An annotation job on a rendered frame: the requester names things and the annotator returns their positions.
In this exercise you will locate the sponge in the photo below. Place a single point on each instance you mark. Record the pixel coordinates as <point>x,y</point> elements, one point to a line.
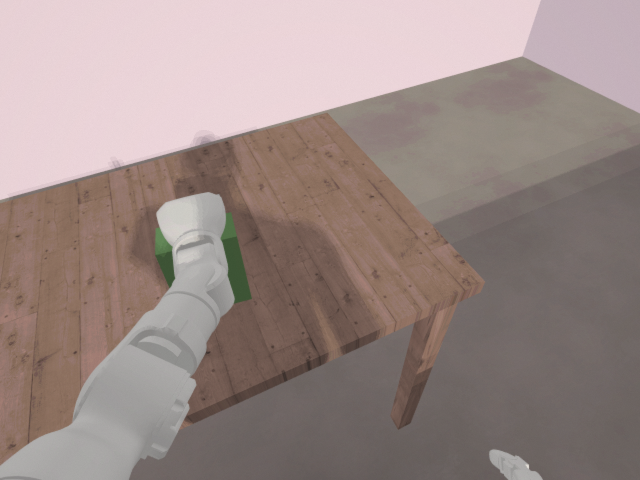
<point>236,271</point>

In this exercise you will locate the robot right hand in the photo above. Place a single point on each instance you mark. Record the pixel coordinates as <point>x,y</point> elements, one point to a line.
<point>513,467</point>

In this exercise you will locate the robot left hand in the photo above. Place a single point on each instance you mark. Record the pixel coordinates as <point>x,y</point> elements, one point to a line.
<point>200,212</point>

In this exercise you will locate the table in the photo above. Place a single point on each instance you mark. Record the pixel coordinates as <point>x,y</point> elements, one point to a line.
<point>335,256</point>

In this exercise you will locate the left robot forearm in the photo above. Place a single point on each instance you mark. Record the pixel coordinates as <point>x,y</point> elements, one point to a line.
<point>179,327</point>

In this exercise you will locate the left robot upper arm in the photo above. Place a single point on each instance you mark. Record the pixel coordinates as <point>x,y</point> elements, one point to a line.
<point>135,410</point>

